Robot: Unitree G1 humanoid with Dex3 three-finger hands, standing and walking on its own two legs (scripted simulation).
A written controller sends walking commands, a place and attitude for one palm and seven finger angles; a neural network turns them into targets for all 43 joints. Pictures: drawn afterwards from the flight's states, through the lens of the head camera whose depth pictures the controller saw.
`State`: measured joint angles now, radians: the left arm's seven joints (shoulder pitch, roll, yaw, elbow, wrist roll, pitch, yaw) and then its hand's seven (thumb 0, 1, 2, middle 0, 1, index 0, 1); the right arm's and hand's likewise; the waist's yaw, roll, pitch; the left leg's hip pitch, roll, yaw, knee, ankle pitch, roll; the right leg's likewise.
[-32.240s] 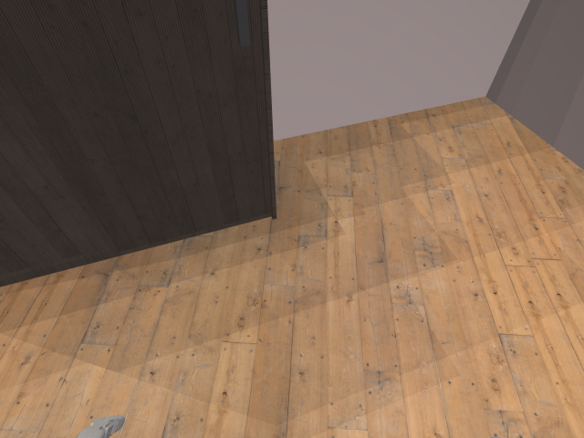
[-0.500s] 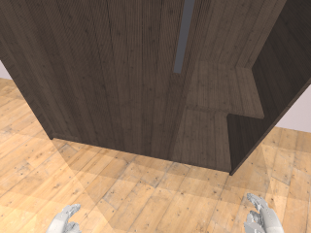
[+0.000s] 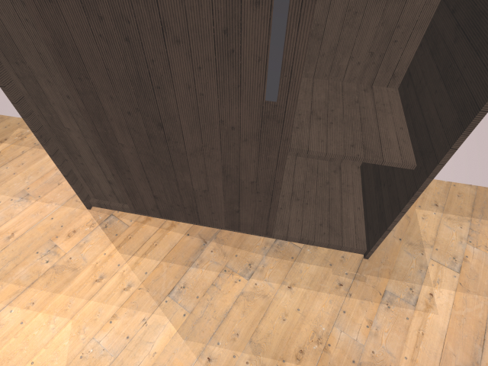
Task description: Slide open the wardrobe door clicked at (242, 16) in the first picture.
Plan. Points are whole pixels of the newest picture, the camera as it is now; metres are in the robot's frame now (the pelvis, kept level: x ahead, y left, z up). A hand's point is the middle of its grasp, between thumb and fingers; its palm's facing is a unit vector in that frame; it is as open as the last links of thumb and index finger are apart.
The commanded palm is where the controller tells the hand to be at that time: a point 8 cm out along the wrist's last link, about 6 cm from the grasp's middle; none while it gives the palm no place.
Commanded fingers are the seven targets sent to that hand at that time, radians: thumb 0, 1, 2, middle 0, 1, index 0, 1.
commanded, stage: let the arm hang, fingers relaxed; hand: right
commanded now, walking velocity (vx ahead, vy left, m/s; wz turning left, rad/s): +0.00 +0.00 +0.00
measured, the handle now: (279, 35) +0.71 -0.03 +0.19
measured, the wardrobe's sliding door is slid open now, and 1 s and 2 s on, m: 0.42 0.42 0.42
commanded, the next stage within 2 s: look to check the result in 0.42 s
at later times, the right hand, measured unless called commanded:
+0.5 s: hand out of the picture +0.02 -0.19 -0.18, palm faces -0.01 +0.98 -0.18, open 7.4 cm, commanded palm none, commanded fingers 0.00 -0.90 -0.90 0.20 0.30 0.20 0.30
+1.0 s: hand out of the picture +0.02 -0.19 -0.18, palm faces -0.01 +0.99 -0.17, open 7.4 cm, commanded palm none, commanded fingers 0.00 -0.90 -0.90 0.20 0.30 0.20 0.30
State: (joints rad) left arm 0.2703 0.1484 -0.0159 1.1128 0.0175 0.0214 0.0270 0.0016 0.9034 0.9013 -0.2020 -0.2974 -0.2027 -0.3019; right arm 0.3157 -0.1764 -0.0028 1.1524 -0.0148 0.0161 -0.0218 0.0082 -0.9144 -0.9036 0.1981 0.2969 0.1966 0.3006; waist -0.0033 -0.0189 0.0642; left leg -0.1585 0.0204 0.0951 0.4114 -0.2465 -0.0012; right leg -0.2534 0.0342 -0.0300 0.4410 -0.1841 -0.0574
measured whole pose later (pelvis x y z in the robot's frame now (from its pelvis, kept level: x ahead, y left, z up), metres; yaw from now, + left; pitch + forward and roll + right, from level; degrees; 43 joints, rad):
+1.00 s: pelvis +0.02 -0.02 +0.00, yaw +1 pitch +0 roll +0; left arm 0.23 0.16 -0.01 1.14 0.02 0.00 0.03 0.00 0.91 0.90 -0.20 -0.30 -0.20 -0.30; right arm 0.25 -0.16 0.00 1.14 -0.02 0.00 -0.03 0.01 -0.91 -0.90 0.20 0.30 0.20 0.30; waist 0.00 0.02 0.06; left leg -0.11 0.06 0.07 0.38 -0.26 -0.04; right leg -0.20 0.07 -0.05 0.38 -0.19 -0.09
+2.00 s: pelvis +0.04 -0.02 +0.00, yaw +1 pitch +0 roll +0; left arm 0.24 0.15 -0.02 1.15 0.01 -0.01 0.04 0.00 0.91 0.90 -0.20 -0.30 -0.20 -0.30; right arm 0.26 -0.16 0.00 1.15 -0.01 0.00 -0.03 0.01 -0.91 -0.90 0.20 0.30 0.20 0.30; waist 0.00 0.02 0.06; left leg -0.08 0.06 0.07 0.36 -0.27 -0.03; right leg -0.16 0.07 -0.05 0.37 -0.21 -0.08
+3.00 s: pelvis +0.03 -0.02 +0.00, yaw +1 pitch +0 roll +0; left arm 0.23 0.16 -0.01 1.15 0.01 -0.01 0.03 0.00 0.91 0.90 -0.20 -0.30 -0.20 -0.30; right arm 0.25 -0.17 0.00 1.15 -0.01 0.00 -0.03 0.01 -0.91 -0.90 0.20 0.30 0.20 0.30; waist 0.00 0.02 0.07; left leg -0.08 0.06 0.07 0.35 -0.26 -0.04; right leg -0.16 0.07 -0.05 0.36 -0.20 -0.09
